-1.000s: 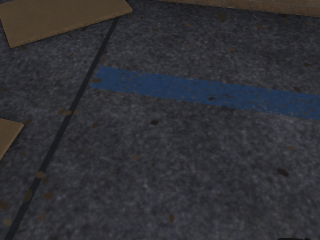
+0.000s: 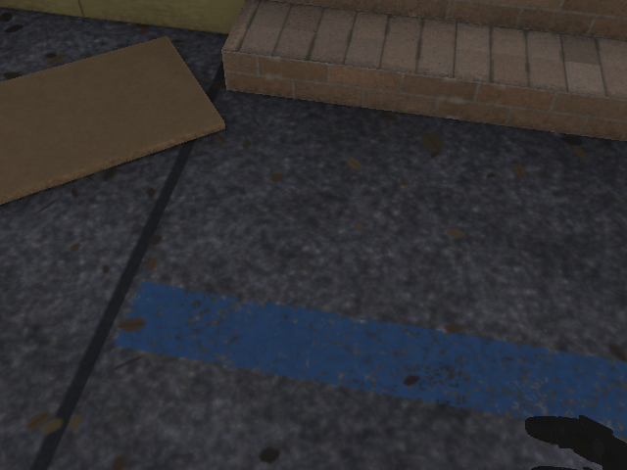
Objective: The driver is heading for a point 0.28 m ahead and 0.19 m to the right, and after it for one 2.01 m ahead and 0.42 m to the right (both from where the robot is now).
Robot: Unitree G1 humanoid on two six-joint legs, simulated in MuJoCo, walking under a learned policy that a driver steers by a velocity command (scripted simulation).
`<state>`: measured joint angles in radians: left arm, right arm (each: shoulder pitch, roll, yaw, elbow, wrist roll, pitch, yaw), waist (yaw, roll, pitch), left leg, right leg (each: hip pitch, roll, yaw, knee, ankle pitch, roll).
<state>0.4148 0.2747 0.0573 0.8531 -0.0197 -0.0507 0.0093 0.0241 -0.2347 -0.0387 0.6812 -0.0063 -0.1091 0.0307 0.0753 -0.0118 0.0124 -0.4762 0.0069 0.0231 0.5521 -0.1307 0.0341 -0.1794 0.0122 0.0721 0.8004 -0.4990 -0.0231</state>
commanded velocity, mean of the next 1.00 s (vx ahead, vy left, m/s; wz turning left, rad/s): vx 0.24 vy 0.00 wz -0.43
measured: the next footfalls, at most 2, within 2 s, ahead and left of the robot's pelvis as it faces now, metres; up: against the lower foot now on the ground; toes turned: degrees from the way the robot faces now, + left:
right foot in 0.46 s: +0.35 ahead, -0.18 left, +0.00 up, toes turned -19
left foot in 0.92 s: +0.42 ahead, +0.04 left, +0.00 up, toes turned -27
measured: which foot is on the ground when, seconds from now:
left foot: down 0.00-0.46, up 0.48-0.90, down 0.92-1.00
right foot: up 0.00-0.44, down 0.46-1.00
